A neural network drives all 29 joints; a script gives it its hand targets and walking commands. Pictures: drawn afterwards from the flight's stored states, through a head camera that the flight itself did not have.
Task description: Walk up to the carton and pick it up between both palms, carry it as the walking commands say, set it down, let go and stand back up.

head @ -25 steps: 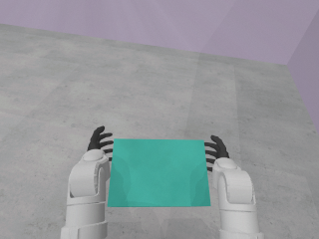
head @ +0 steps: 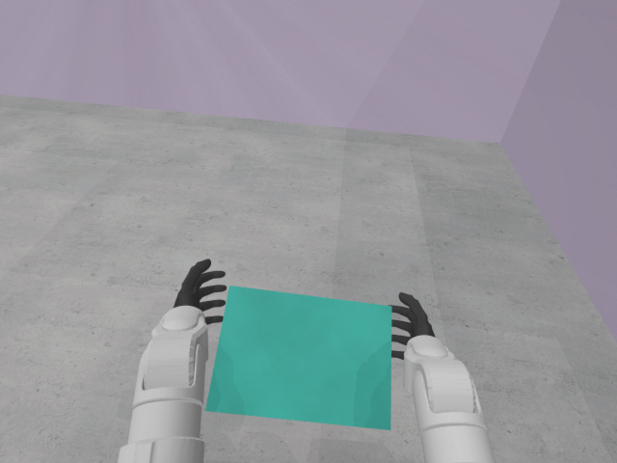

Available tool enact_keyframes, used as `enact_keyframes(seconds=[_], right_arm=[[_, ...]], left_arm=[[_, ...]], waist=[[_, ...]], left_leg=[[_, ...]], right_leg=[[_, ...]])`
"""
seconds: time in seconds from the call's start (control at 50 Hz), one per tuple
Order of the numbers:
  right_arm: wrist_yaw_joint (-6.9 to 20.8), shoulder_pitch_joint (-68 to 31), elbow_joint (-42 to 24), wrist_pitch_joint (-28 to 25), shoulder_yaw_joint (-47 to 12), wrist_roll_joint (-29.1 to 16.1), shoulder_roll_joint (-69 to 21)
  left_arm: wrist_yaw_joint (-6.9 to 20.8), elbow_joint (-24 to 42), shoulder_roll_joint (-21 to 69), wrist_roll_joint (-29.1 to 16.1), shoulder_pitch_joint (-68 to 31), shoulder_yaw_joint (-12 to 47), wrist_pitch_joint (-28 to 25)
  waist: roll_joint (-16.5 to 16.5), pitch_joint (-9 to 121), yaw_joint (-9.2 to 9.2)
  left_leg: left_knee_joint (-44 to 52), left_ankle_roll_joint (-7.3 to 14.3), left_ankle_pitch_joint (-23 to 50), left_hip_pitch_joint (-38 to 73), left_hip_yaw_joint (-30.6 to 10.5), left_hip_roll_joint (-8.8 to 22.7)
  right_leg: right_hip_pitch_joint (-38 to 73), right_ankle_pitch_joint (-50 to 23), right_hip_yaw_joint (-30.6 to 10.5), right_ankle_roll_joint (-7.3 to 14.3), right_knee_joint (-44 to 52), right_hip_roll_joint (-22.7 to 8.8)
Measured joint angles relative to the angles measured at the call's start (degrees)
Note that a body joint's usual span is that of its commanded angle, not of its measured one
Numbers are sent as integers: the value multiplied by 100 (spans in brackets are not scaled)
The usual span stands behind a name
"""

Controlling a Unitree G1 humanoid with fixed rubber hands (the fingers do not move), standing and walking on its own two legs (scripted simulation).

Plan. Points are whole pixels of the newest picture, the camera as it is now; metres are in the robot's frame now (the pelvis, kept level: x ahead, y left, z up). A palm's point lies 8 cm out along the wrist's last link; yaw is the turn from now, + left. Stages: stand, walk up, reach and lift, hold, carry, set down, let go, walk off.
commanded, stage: hold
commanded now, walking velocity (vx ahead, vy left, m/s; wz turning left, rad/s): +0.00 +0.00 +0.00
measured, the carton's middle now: (299, 360) +0.29 +0.02 -0.04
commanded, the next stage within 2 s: set down in 0.34 s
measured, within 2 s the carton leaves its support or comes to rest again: neither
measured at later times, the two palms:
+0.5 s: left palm (178, 319) +0.28 +0.18 +0.06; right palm (400, 342) +0.28 -0.12 +0.03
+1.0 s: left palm (192, 327) +0.32 +0.18 -0.01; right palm (395, 348) +0.31 -0.13 -0.03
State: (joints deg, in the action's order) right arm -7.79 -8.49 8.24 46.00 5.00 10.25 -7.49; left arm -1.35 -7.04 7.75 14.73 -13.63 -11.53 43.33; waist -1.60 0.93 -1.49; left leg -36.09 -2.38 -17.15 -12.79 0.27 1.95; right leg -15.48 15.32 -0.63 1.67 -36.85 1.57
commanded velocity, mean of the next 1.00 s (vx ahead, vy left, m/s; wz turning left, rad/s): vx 0.00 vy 0.00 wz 0.00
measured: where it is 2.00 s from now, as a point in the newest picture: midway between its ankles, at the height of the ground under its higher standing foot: outside the picture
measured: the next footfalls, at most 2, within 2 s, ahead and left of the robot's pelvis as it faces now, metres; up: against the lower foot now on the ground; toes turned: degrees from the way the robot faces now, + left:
none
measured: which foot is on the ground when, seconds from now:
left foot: down 0.00-1.00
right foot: down 0.00-1.00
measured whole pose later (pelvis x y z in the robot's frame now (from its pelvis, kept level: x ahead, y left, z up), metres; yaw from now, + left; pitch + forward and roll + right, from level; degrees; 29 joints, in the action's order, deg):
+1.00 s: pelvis +0.02 +0.01 +0.00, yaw +1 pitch +3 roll +1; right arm -4.4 -17.5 35.0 26.2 14.7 12.8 -7.5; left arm 1.7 -33.7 7.2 20.2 -20.9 -23.2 23.8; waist -0.6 1.7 -1.6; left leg -34.3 -1.3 -16.7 -20.5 0.2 1.0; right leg -23.3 15.2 -1.2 0.9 -35.7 1.0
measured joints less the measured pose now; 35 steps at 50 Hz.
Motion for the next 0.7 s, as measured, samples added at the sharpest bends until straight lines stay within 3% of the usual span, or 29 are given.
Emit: enact_keyframes(seconds=[0.08, 0.18, 0.34, 0.62, 0.7], right_arm=[[0, -210, 389, 1, 0, 0, 0], [-12, -488, 863, -21, 3, 0, 0], [-166, -573, 1174, -88, 29, 1, 1], [-174, -847, 2215, -558, 452, 79, 1], [-167, -995, 2527, -832, 707, 148, 3]], left_arm=[[-74, -311, -6, 64, -101, -171, -51], [-562, -691, -4, 64, -296, -212, -99], [-639, -986, 1, 64, -374, -236, -198], [-413, -2225, 40, 298, -547, -751, -873], [-25, -2582, 12, 422, -709, -1037, -1133]], waist=[[-34, -2, 0], [-37, -3, 0], [-5, 221, 1], [312, 291, -13], [309, 254, -13]], left_leg=[[0, 50, 2, 91, 0, -51], [0, 99, 14, 116, 0, -107], [67, 110, 16, 142, -1, -117], [196, 110, 49, 197, -9, -102], [197, 110, 26, 184, -11, -99]], right_leg=[[112, -3, -16, -29, 26, -40], [153, -24, -51, -66, 40, -73], [175, -24, -56, -97, 96, -83], [178, 3, -50, -80, 116, -64], [165, 23, -51, -75, 117, -59]])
